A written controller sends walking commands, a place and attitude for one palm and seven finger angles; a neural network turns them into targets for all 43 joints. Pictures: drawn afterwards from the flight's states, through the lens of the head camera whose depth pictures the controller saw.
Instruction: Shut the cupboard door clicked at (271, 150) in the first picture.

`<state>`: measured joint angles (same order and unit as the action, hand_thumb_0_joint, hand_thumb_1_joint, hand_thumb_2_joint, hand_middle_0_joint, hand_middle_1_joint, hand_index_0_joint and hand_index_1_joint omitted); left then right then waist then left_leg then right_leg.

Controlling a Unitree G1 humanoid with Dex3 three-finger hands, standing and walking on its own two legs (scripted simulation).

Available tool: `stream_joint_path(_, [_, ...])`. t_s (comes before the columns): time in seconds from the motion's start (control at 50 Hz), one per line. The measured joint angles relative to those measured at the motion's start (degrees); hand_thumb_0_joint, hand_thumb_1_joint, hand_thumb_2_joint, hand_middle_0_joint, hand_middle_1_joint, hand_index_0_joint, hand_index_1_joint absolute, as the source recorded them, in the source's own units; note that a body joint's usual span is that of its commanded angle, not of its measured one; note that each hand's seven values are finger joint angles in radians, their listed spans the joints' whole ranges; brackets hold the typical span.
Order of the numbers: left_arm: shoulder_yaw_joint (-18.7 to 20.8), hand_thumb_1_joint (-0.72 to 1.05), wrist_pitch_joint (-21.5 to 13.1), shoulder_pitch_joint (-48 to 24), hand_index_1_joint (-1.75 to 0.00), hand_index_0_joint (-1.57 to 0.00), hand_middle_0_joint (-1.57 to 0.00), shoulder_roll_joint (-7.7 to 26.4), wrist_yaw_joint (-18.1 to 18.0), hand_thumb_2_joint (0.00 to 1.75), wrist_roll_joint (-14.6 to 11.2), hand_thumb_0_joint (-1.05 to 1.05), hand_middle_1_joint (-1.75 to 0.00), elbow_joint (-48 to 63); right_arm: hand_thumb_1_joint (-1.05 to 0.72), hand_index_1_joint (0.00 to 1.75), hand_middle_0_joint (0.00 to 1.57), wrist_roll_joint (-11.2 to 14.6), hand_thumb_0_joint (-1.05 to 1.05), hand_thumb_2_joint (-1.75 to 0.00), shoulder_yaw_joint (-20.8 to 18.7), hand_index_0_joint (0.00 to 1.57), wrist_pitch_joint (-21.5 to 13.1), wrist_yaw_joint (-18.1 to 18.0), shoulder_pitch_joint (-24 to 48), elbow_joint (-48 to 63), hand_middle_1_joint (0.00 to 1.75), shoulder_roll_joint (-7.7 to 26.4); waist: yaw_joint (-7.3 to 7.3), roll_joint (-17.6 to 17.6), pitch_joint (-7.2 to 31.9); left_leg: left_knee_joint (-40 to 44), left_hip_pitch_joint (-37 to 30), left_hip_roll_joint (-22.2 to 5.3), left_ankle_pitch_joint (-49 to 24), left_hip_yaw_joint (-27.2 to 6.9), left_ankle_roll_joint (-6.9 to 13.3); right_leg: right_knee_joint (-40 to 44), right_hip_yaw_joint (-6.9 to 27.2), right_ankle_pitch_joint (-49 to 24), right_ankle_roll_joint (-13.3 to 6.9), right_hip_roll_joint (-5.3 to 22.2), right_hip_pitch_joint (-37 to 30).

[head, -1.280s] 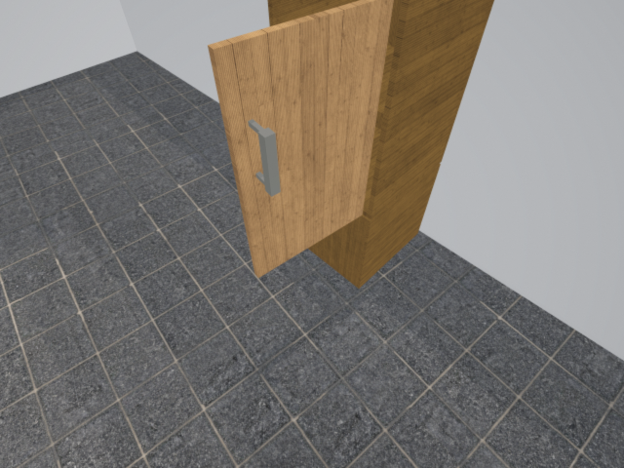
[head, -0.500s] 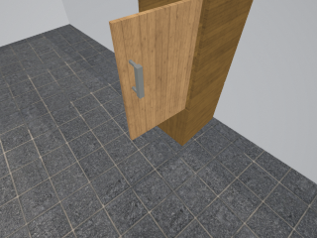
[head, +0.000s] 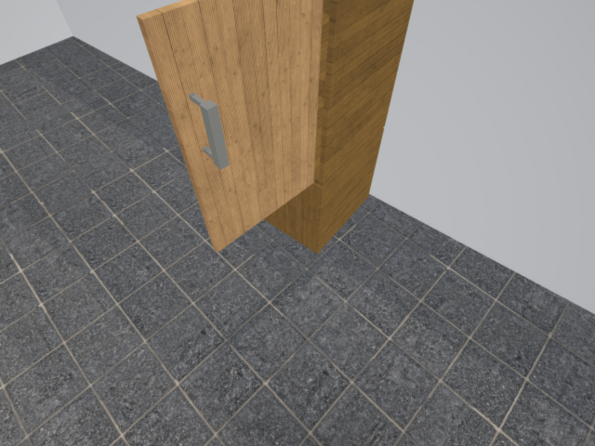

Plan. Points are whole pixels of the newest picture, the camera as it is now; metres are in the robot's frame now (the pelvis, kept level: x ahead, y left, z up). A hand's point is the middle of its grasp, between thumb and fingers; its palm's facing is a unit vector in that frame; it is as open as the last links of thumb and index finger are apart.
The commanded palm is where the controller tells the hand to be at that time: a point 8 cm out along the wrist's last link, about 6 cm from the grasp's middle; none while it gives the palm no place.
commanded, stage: walk to a spot facing it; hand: left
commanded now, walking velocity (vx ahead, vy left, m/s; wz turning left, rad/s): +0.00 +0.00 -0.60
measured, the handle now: (208, 131) +0.61 +0.21 +0.05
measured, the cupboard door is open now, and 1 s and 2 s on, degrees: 83 83 83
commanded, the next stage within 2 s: none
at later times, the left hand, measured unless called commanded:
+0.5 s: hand out of the picture +0.07 +0.19 -0.17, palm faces -0.19 -0.95 -0.25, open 7.4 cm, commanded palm none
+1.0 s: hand (226, 414) +0.19 +0.13 -0.17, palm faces -0.55 -0.80 -0.25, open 7.4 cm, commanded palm none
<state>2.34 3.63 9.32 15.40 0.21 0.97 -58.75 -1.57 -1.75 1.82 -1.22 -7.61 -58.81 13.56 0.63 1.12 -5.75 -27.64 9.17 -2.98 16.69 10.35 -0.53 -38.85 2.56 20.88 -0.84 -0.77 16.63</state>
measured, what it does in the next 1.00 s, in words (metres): steps on the spot, turning right: left foot, then right foot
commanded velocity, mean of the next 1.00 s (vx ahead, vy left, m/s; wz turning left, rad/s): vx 0.03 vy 0.00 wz -0.60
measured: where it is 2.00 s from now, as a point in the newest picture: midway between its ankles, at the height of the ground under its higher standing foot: outside the picture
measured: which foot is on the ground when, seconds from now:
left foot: down 0.00-0.08, up 0.10-0.50, down 0.52-0.80, up 0.82-1.00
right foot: down 0.00-0.52, up 0.54-0.80, down 0.82-1.00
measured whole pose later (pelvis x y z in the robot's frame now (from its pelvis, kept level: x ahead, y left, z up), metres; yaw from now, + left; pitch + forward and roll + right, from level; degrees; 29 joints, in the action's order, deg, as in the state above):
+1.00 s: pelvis -0.01 +0.00 -0.01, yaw -34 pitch +1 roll +1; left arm 4.2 3.0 9.5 15.7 0.3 1.5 -51.0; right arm -0.4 -2.8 1.6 -0.9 -9.6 -50.8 14.8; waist -0.8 3.4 -6.5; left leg -42.7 20.3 -3.4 24.2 3.7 -3.8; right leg -34.5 7.4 15.4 1.7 -0.1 20.1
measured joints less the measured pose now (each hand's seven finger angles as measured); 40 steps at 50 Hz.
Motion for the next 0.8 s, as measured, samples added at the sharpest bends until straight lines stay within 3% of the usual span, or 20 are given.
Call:
stream_joint_path(0.06, [0.5,0.91,0.6,0.4,-0.3,-0.2,-0.2,-1.6,0.5,0.9,0.1,0.01,-0.3,1.7,-0.9,0.3,0.2,-0.3,0.0,-0.9,-0.4,0.21,0.1,0.0,-1.4,0.4,0.3,-0.2,0.14,-1.5,-1.2,-2.9,0.7,-1.7,1.4,0.8,-0.8,-6.0,-2.3,4.8,-0.3,0.4,1.9])
stream_joint_path(0.1, [0.8,0.91,-0.3,1.8,-0.3,-0.2,-0.2,-1.9,0.9,0.9,0.4,0.01,-0.3,3.5,-0.9,0.3,0.21,-0.1,0.01,-0.9,-0.7,0.21,0.8,0.0,-2.4,0.6,0.3,-0.3,0.45,-1.6,-0.6,-8.2,3.5,-2.6,3.6,0.8,-1.4,0.5,-1.4,-1.5,-0.7,1.2,0.3])
stream_joint_path(0.16, [1.1,0.91,-1.3,2.3,-0.3,-0.2,-0.2,-3.2,0.0,0.9,0.4,0.01,-0.3,4.0,-0.9,0.3,0.2,0.7,0.01,-0.9,-1.5,0.21,2.5,0.1,-1.1,0.7,0.3,0.3,0.61,-2.9,-2.1,-26.0,10.8,-1.3,12.1,-6.6,-1.4,0.0,-1.1,-1.3,-1.7,-0.7,1.2])
stream_joint_path(0.2, [1.2,0.91,-1.3,3.2,-0.3,-0.2,-0.2,-3.8,-0.4,0.9,0.4,0.01,-0.3,4.2,-0.9,0.3,0.2,0.7,0.01,-0.9,-1.8,0.21,2.6,0.3,0.0,1.2,0.3,0.4,0.79,-2.6,-2.4,-33.6,14.6,-0.1,11.1,-8.8,-1.7,2.8,0.1,-3.0,-2.1,-1.5,1.0])
stream_joint_path(0.24, [1.2,0.91,-1.4,4.2,-0.3,-0.2,-0.2,-4.0,-0.7,0.9,0.3,0.01,-0.3,4.1,-0.9,0.3,0.2,0.8,0.01,-0.9,-1.9,0.21,2.3,0.3,1.3,2.2,0.3,0.2,0.85,-1.5,-2.6,-35.7,16.6,0.6,9.2,-9.6,-2.2,6.3,2.0,-5.7,-2.1,-1.9,0.8])
stream_joint_path(0.42, [1.9,0.91,-1.2,5.8,-0.3,-0.2,-0.2,-3.5,-0.8,0.9,0.6,0.01,-0.3,3.8,-0.9,0.3,0.2,1.6,0.01,-0.9,-1.7,0.2,1.0,-0.3,5.3,5.7,0.3,-0.8,1.88,1.2,-0.8,-21.1,12.9,2.1,8.6,-11.6,-2.6,13.7,9.5,-11.4,-1.3,-3.9,0.2])
stream_joint_path(0.5, [2.5,0.91,-0.6,4.8,-0.3,-0.2,-0.2,-2.2,-0.8,0.9,0.5,0.01,-0.3,4.3,-0.9,0.3,0.2,1.9,0.01,-0.9,-1.2,0.2,0.0,-0.6,5.9,6.7,0.3,-1.3,1.99,2.0,0.1,-7.0,7.5,2.8,4.4,-11.8,-1.8,12.0,11.9,-11.1,0.1,-5.2,1.8])
stream_joint_path(0.54, [2.6,0.91,-0.2,4.1,-0.3,-0.2,-0.2,-1.8,-0.5,0.9,-0.1,0.01,-0.3,4.7,-0.9,0.3,0.2,1.5,0.01,-0.9,-1.1,0.2,-1.0,-0.9,4.9,7.5,0.3,-0.8,1.09,0.4,1.1,-0.3,5.3,1.2,-0.4,-13.0,-0.8,6.0,10.2,-5.4,0.8,-6.7,4.9])
stream_joint_path(0.58, [3.0,0.91,0.4,2.1,-0.3,-0.2,-0.2,-0.4,0.1,0.9,0.0,0.01,-0.3,5.1,-0.9,0.3,0.2,0.6,0.0,-0.9,-0.7,0.2,-1.0,-1.1,3.8,7.4,0.3,-1.5,1.29,1.4,0.0,-2.0,5.0,1.1,-0.5,-12.1,-1.0,-6.1,6.0,3.4,2.2,-5.1,8.7])
stream_joint_path(0.64, [3.8,0.91,0.4,0.1,-0.3,-0.2,-0.2,1.0,0.9,0.9,0.3,0.01,-0.3,6.5,-0.9,0.3,0.2,-0.3,0.0,-0.9,-0.2,0.21,-0.7,-0.9,1.3,7.1,0.3,-2.0,1.56,1.1,-0.3,-1.1,3.5,-0.6,0.1,-11.4,-1.3,-17.8,0.7,6.1,3.4,-2.8,12.1])
stream_joint_path(0.68, [3.8,0.91,0.3,-0.9,-0.3,-0.2,-0.19,1.2,1.3,0.9,0.3,0.01,-0.3,7.6,-0.9,0.3,0.2,-0.7,0.01,-0.9,-0.1,0.21,-0.6,-0.9,0.0,6.8,0.3,-1.8,1.54,-0.1,-0.7,-0.9,2.9,-2.2,0.3,-10.8,-1.6,-17.4,-1.8,6.6,3.5,-1.2,11.5])
stream_joint_path(0.74, [3.5,0.91,-0.2,-1.3,-0.3,-0.2,-0.19,1.3,1.8,0.9,0.2,0.01,-0.3,8.6,-0.9,0.3,0.21,-0.8,0.01,-0.9,-0.4,0.21,-0.4,-0.5,-1.4,6.7,0.3,-1.2,1.1,-2.0,-0.9,-2.6,2.5,-4.4,1.8,-8.8,-2.3,-9.8,-4.2,5.1,3.0,0.3,7.9])
stream_joint_path(0.78, [3.3,0.91,-0.5,-1.1,-0.3,-0.2,-0.19,1.5,2.0,0.9,0.1,0.01,-0.3,9.0,-0.9,0.3,0.21,-0.6,0.01,-0.9,-0.6,0.21,-0.3,-0.2,-2.5,6.8,0.3,-0.6,0.52,-2.6,-0.7,-5.2,2.8,-5.5,3.7,-7.3,-3.0,-3.0,-5.2,1.1,2.2,0.7,4.3])
stream_joint_path(0.8, [3.1,0.91,-0.9,-0.8,-0.3,-0.2,-0.19,1.8,2.0,0.9,0.1,0.01,-0.3,9.3,-0.9,0.3,0.21,-0.3,0.01,-0.9,-0.7,0.21,-0.2,0.0,-3.2,7.1,0.3,-0.3,0.22,-2.4,-0.2,-7.6,3.7,-5.7,5.1,-6.5,-3.3,1.6,-5.1,-4.2,1.4,1.1,2.1])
